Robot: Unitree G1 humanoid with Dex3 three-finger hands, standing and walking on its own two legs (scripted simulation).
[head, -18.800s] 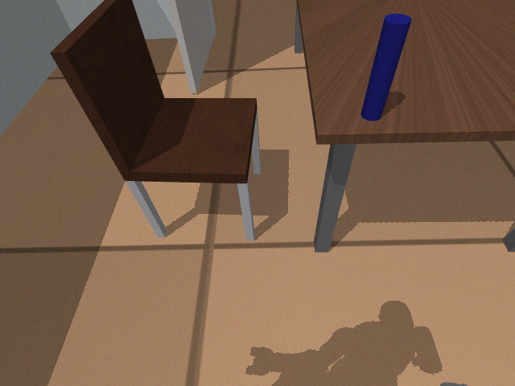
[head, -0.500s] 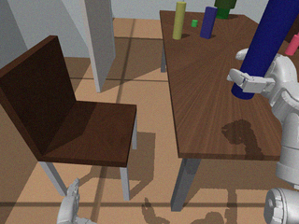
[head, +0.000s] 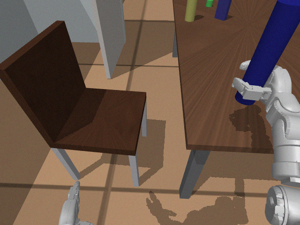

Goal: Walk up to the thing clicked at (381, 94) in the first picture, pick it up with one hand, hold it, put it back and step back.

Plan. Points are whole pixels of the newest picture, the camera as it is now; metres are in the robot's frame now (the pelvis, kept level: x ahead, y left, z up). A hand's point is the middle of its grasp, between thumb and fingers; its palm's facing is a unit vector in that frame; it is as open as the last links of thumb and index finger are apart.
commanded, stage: crouch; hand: right
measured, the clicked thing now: (263, 60) +0.40 -0.20 +0.27
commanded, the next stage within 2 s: lower in 0.44 s
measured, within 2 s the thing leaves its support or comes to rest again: rests again in 1.88 s
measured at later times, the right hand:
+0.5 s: hand (246, 89) +0.42 -0.21 +0.17, palm faces +0.13 +0.99 +0.01, open 6.9 cm
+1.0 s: hand (238, 104) +0.42 -0.21 +0.11, palm faces +0.13 +0.99 +0.03, open 6.9 cm
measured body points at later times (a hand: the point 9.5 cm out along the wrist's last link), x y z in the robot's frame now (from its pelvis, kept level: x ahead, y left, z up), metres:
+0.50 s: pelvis +0.02 -0.01 +0.00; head +0.01 +0.00 +0.45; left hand +0.17 +0.25 -0.07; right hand +0.41 -0.26 +0.17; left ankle -0.01 +0.13 -0.73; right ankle +0.06 -0.13 -0.73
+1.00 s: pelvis +0.02 -0.01 +0.00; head +0.03 -0.01 +0.45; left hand +0.16 +0.26 -0.08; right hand +0.41 -0.26 +0.11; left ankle -0.01 +0.13 -0.73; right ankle +0.06 -0.13 -0.73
